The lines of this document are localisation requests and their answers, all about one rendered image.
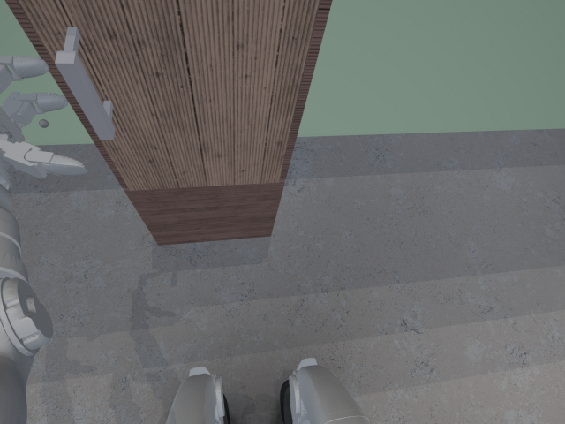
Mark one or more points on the robot right thigh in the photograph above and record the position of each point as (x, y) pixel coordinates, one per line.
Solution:
(318, 393)

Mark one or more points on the cupboard door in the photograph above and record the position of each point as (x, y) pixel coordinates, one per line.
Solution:
(204, 92)

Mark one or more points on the handle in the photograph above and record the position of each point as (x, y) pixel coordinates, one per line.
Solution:
(75, 75)

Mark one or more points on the robot left forearm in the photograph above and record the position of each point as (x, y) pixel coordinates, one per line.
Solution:
(10, 248)

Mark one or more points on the robot left hand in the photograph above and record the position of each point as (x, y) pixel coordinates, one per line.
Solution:
(18, 111)

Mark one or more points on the robot left upper arm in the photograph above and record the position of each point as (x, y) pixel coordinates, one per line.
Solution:
(25, 326)

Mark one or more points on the right robot shin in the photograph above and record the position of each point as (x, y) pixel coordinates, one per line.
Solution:
(295, 418)

